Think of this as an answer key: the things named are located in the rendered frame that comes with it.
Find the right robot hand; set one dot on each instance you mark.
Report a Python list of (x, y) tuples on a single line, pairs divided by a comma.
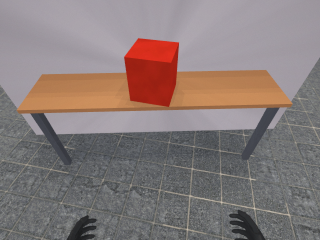
[(251, 231)]

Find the carton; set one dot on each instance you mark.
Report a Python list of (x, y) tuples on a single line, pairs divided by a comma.
[(151, 70)]

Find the table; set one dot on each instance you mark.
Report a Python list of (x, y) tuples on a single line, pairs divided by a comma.
[(194, 90)]

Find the left robot hand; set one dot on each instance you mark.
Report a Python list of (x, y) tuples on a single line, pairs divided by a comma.
[(78, 230)]

